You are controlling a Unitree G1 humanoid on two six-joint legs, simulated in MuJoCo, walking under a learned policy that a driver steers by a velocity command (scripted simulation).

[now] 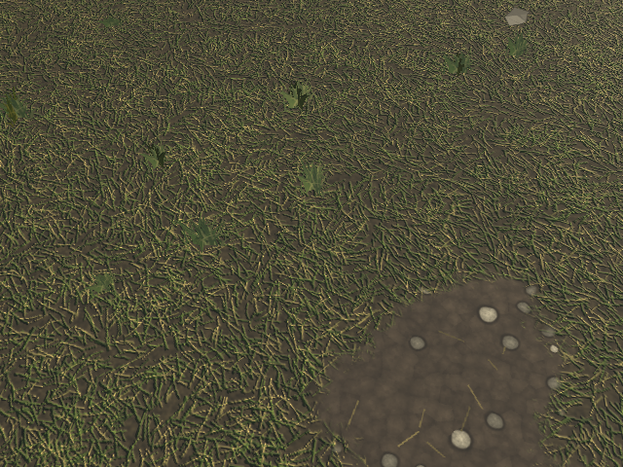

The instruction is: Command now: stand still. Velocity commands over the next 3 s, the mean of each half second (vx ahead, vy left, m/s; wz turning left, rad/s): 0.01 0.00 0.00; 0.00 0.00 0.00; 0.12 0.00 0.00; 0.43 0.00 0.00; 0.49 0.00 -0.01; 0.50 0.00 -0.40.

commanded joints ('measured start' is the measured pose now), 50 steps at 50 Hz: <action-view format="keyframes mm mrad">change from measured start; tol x2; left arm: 1 20 114 30 -35 1 -4 3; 19 -5 122 37 32 5 13 13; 50 65 80 7 177 15 40 19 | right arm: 1 6 -107 -27 -53 0 -8 -4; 26 48 -117 -31 -1 -9 12 2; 50 144 -84 -18 98 -14 33 8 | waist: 1 7 -17 -85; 50 7 5 7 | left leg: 1 129 38 -30 -36 319 16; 22 177 39 -33 -96 244 13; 50 195 35 -40 -134 244 13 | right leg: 1 -28 -3 -14 -81 256 -26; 27 13 25 -40 -186 176 -24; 50 20 32 -55 -204 177 -17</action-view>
